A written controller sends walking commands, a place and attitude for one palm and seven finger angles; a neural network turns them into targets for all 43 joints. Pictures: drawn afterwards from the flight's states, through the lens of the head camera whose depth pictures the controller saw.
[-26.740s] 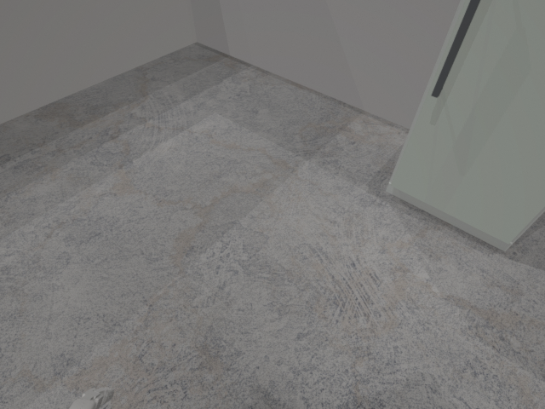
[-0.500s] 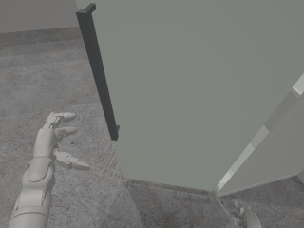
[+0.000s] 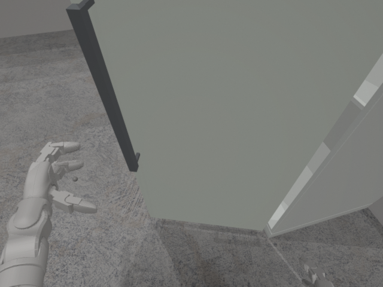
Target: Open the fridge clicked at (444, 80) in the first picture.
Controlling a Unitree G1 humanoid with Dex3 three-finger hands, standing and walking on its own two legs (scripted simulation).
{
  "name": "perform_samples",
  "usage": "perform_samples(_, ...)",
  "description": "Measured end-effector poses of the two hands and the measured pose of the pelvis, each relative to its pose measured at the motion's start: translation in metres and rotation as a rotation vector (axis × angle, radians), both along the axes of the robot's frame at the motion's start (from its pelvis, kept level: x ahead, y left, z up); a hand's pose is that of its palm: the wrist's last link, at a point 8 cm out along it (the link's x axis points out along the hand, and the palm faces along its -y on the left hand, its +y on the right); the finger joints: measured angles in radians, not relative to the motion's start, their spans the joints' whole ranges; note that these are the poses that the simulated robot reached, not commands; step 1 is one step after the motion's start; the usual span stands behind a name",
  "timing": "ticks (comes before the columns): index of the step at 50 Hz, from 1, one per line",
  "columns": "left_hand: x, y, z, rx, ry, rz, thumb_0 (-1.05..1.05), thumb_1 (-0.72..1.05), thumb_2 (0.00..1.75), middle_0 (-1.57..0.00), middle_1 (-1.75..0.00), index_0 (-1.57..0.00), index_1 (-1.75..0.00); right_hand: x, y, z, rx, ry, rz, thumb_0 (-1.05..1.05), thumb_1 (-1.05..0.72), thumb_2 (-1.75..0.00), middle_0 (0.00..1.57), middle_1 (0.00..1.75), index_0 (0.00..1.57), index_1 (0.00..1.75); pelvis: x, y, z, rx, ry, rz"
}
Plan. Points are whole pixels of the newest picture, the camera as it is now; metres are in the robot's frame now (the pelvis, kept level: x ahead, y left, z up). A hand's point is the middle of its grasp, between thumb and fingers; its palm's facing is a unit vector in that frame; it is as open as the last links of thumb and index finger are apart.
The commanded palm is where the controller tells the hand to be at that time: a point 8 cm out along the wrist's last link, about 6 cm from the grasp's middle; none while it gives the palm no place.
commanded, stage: draw the hand back to the body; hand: left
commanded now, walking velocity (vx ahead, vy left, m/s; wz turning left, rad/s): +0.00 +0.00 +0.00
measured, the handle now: (117, 108) +0.48 +0.21 +0.10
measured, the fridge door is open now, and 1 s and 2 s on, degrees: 67 67 67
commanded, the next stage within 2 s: step back with the hand held close in 1.68 s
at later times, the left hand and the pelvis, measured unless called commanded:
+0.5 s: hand (49, 186) +0.26 +0.27 +0.11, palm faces +0.19 -0.98 +0.00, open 14.7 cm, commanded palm +0.23 +0.32 +0.11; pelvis +0.02 +0.01 +0.00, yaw +0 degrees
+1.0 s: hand (14, 192) +0.23 +0.30 +0.15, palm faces +0.47 -0.81 -0.35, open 11.8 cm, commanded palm +0.18 +0.32 +0.17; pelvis +0.02 +0.02 +0.03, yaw +0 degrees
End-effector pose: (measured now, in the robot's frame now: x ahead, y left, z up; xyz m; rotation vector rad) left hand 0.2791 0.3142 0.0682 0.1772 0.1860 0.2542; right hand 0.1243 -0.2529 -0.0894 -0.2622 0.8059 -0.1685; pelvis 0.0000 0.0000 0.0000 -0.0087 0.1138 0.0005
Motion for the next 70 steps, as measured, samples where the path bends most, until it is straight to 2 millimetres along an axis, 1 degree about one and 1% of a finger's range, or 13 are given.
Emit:
perform_samples(6,-0.007,0.002,-0.003,0.004,0.006,0.020,-0.01,-0.55,0.20,-0.26,-1.15,-0.26,-1.15,0.002,-0.006,0.001,0.003,0.000,-0.023,0.02,-0.90,-0.90,0.20,0.30,0.21,0.30,0.009,0.000,0.000,0.004,0.008,-0.011)
perform_samples(10,-0.013,0.003,0.006,-0.152,-0.199,-0.005,-0.01,-0.55,0.20,-0.25,-1.15,-0.26,-1.15,0.010,-0.004,0.002,-0.020,-0.016,-0.011,0.02,-0.90,-0.90,0.20,0.30,0.21,0.30,0.011,0.001,-0.002,-0.001,0.002,-0.007)
perform_samples(13,-0.017,0.005,0.019,-0.138,-0.294,-0.062,-0.01,-0.55,0.20,-0.25,-1.15,-0.26,-1.15,0.019,-0.001,0.005,-0.027,-0.039,0.002,0.02,-0.90,-0.90,0.20,0.30,0.21,0.30,0.013,0.001,-0.003,-0.001,-0.002,-0.007)
perform_samples(16,-0.020,0.008,0.025,-0.120,-0.260,-0.107,-0.01,-0.55,0.20,-0.25,-1.15,-0.26,-1.15,0.031,0.006,0.010,-0.010,-0.083,0.011,0.02,-0.90,-0.90,0.20,0.30,0.21,0.30,0.014,0.003,-0.002,-0.003,-0.009,-0.005)
perform_samples(20,-0.030,0.009,0.029,-0.163,-0.192,-0.115,-0.01,-0.55,0.20,-0.25,-1.15,-0.26,-1.15,0.047,0.018,0.018,0.022,-0.153,0.027,0.02,-0.90,-0.90,0.20,0.30,0.21,0.30,0.016,0.008,0.001,-0.005,-0.020,-0.002)
perform_samples(25,-0.047,0.008,0.042,-0.157,-0.223,-0.069,-0.01,-0.55,0.20,-0.25,-1.15,-0.26,-1.15,0.064,0.035,0.030,0.047,-0.221,0.078,0.02,-0.90,-0.90,0.20,0.30,0.21,0.30,0.016,0.011,0.005,-0.004,-0.036,0.003)
perform_samples(31,-0.062,0.007,0.051,-0.137,-0.231,-0.059,-0.01,-0.52,0.21,-0.25,-1.13,-0.25,-1.13,0.071,0.047,0.038,0.056,-0.252,0.121,0.02,-0.90,-0.90,0.20,0.30,0.21,0.30,0.013,0.011,0.007,-0.007,-0.065,0.012)
perform_samples(33,-0.065,0.010,0.055,-0.052,-0.193,-0.014,-0.01,-0.49,0.23,-0.25,-1.11,-0.25,-1.11,0.071,0.049,0.040,0.048,-0.247,0.130,0.02,-0.90,-0.90,0.20,0.30,0.21,0.30,0.011,0.011,0.010,-0.007,-0.081,0.014)
perform_samples(39,-0.078,0.016,0.068,0.128,-0.144,0.145,-0.01,-0.33,0.30,-0.25,-1.02,-0.25,-1.02,0.064,0.049,0.043,0.037,-0.209,0.129,0.02,-0.90,-0.90,0.20,0.30,0.21,0.30,0.010,0.013,0.018,-0.004,-0.115,0.010)
perform_samples(44,-0.089,0.015,0.082,0.200,-0.158,0.181,-0.01,-0.16,0.38,-0.24,-0.92,-0.24,-0.92,0.058,0.048,0.039,0.036,-0.164,0.117,0.02,-0.90,-0.90,0.20,0.30,0.21,0.30,0.014,0.015,0.023,0.001,-0.137,0.002)
perform_samples(49,-0.092,0.016,0.094,0.240,-0.185,0.203,0.00,0.01,0.47,-0.24,-0.82,-0.24,-0.82,0.056,0.047,0.036,0.038,-0.135,0.105,0.02,-0.90,-0.90,0.20,0.30,0.21,0.30,0.018,0.016,0.026,0.004,-0.158,-0.002)
perform_samples(58,-0.093,0.008,0.119,0.293,-0.253,0.178,0.00,0.33,0.62,-0.23,-0.63,-0.23,-0.63,0.068,0.048,0.040,0.056,-0.156,0.102,0.02,-0.90,-0.90,0.20,0.30,0.21,0.30,0.026,0.015,0.029,0.006,-0.178,-0.010)
perform_samples(70,-0.109,0.006,0.140,0.344,-0.302,0.198,0.01,0.74,0.82,-0.22,-0.39,-0.22,-0.39,0.085,0.048,0.046,0.060,-0.176,0.128,0.02,-0.90,-0.90,0.20,0.30,0.21,0.30,0.030,0.012,0.030,0.004,-0.187,-0.006)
